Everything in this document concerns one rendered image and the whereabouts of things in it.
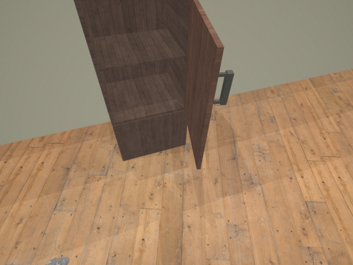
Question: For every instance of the cupboard door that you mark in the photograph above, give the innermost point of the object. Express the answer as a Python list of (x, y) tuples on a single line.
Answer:
[(204, 56)]

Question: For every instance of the handle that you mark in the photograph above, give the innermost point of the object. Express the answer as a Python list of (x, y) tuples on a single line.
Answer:
[(227, 82)]

